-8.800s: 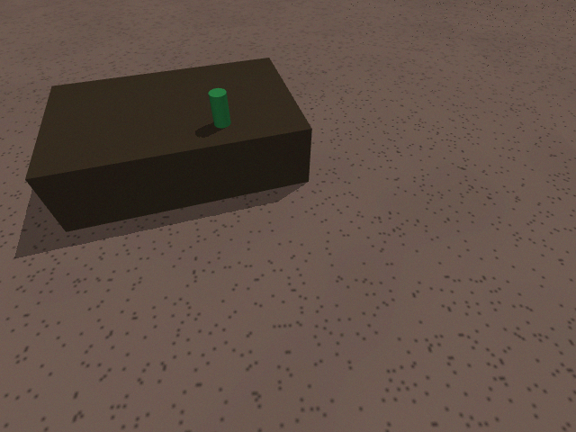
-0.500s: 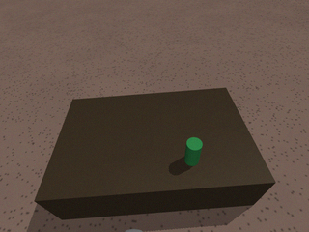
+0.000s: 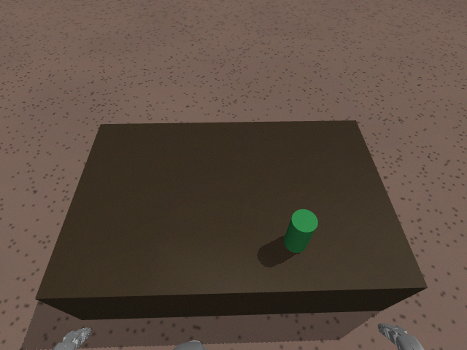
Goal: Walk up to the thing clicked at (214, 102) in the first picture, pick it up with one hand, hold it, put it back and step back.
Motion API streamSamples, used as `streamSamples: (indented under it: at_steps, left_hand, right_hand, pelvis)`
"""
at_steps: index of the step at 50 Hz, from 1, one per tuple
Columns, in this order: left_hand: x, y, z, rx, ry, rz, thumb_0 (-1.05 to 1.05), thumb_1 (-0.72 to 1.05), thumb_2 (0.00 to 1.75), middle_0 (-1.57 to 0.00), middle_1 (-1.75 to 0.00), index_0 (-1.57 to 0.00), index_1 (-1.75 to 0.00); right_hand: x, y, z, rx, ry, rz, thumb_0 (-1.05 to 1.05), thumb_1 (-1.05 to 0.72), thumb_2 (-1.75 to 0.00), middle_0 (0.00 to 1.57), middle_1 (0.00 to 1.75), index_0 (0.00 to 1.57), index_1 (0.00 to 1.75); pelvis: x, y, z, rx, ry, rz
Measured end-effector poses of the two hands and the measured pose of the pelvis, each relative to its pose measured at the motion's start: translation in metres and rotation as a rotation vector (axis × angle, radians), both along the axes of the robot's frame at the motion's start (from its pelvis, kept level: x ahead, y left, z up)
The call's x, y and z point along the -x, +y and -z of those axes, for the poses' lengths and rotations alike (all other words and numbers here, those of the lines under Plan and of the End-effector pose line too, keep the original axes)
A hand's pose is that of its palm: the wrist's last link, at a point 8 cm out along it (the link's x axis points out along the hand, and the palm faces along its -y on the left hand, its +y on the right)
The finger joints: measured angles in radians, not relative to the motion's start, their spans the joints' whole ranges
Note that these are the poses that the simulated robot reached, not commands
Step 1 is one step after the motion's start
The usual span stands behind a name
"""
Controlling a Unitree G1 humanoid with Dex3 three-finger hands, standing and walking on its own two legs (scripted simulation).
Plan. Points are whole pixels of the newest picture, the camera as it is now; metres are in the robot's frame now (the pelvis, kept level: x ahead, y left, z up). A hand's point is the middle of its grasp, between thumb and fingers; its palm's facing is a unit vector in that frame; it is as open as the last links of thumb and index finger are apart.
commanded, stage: walk up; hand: right
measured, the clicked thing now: (299, 232) +0.49 -0.21 -0.35
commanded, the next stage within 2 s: stand in 1.44 s
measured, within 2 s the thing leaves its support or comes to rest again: neither
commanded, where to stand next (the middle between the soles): +0.02 +0.02 m, yaw -1 degrees
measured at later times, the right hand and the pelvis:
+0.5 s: hand out of the picture +0.10 -0.25 -0.13, palm faces -0.02 +0.94 -0.35, open 7.4 cm; pelvis -0.01 +0.01 +0.02, yaw +1 degrees
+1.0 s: hand out of the picture +0.08 -0.25 -0.13, palm faces -0.04 +0.95 -0.32, open 7.4 cm; pelvis -0.01 +0.00 +0.02, yaw +1 degrees
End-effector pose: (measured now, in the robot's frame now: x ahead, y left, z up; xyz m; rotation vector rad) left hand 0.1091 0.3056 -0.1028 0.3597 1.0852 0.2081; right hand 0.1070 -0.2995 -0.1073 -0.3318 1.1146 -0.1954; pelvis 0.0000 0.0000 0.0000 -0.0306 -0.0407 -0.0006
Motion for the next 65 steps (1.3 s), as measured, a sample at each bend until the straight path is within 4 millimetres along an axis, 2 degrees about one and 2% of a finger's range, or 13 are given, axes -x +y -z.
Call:
streamSamples:
  at_steps: [4, 11, 19, 29, 45, 52, 65]
  left_hand:
    - [-0.003, 0.004, -0.005, -0.011, 0.016, 0.016, 0.01, 0.91, 0.89, -0.21, -0.3, -0.2, -0.3]
    - [-0.003, 0.016, -0.008, -0.015, 0.031, -0.005, 0.01, 0.91, 0.89, -0.21, -0.3, -0.2, -0.3]
    - [0.017, 0.016, -0.004, 0.004, 0.09, -0.02, 0.01, 0.91, 0.89, -0.2, -0.3, -0.2, -0.3]
    - [0.044, 0.009, -0.004, 0.034, 0.125, -0.042, 0.01, 0.91, 0.89, -0.2, -0.3, -0.2, -0.3]
    - [0.068, 0.006, -0.01, 0.028, 0.152, -0.078, 0.01, 0.91, 0.89, -0.2, -0.3, -0.2, -0.3]
    - [0.066, 0.003, -0.011, 0.025, 0.156, -0.082, 0.01, 0.91, 0.89, -0.2, -0.3, -0.2, -0.3]
    - [0.038, -0.002, -0.011, 0.033, 0.104, -0.065, 0.01, 0.91, 0.89, -0.2, -0.3, -0.2, -0.3]
  right_hand:
    - [-0.014, 0.005, 0.001, -0.018, -0.032, 0.006, 0.01, -0.91, -0.89, 0.2, 0.3, 0.21, 0.3]
    - [-0.008, 0.01, -0.002, -0.021, 0.022, -0.005, 0.01, -0.91, -0.89, 0.2, 0.3, 0.21, 0.3]
    - [0.007, 0.008, -0.009, -0.005, 0.073, 0.007, 0.01, -0.91, -0.89, 0.2, 0.3, 0.21, 0.3]
    - [0.016, 0.008, -0.015, -0.014, 0.068, 0.013, 0.01, -0.91, -0.89, 0.2, 0.3, 0.21, 0.3]
    - [0.032, 0.009, -0.011, -0.04, 0.104, 0.01, 0.01, -0.91, -0.89, 0.2, 0.3, 0.21, 0.3]
    - [0.033, 0.005, -0.009, -0.038, 0.12, 0.015, 0.01, -0.91, -0.89, 0.2, 0.3, 0.21, 0.3]
    - [0.022, 0.0, -0.013, -0.025, 0.098, 0.016, 0.01, -0.91, -0.89, 0.2, 0.3, 0.21, 0.3]
  pelvis:
    - [-0.007, 0.005, -0.001, -0.019, 0.001, -0.004]
    - [-0.006, 0.008, -0.007, -0.022, 0.002, 0.001]
    - [0.002, 0.01, -0.013, -0.021, 0.0, -0.007]
    - [0.012, 0.01, -0.019, -0.02, -0.013, -0.014]
    - [0.017, 0.003, -0.023, -0.018, 0.001, -0.024]
    - [0.013, 0.001, -0.023, -0.018, 0.006, -0.027]
    - [0.007, -0.001, -0.023, -0.018, 0.005, -0.03]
